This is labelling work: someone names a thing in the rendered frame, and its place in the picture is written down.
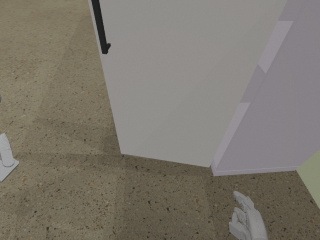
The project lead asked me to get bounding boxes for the handle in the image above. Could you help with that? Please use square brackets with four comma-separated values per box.
[91, 0, 111, 54]

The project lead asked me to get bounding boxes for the right robot hand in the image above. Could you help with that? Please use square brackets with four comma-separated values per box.
[229, 191, 269, 240]

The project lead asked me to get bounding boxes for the left robot hand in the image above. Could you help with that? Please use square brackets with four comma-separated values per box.
[0, 95, 19, 184]

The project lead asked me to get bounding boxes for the fridge door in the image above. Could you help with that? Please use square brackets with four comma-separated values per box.
[88, 0, 287, 168]

